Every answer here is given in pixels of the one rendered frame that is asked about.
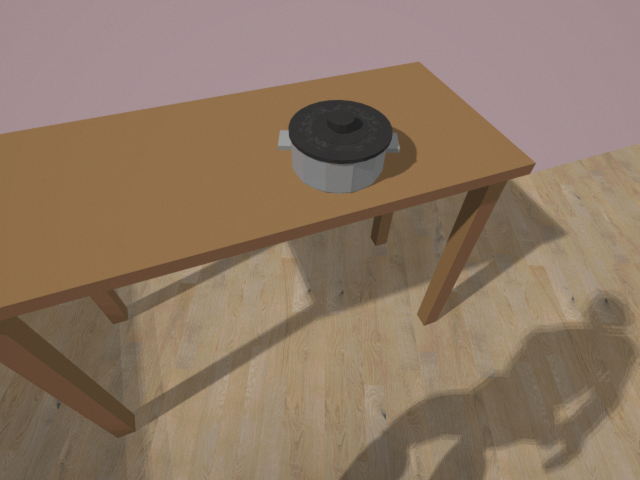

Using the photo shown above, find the lid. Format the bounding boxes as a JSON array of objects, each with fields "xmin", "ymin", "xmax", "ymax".
[{"xmin": 288, "ymin": 100, "xmax": 392, "ymax": 164}]

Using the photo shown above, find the table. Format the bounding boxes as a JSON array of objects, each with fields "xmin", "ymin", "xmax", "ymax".
[{"xmin": 0, "ymin": 62, "xmax": 536, "ymax": 438}]

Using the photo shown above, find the pot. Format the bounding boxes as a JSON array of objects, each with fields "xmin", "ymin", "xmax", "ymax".
[{"xmin": 278, "ymin": 130, "xmax": 400, "ymax": 194}]

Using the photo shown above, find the knob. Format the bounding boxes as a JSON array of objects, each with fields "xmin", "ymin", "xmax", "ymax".
[{"xmin": 327, "ymin": 110, "xmax": 355, "ymax": 132}]

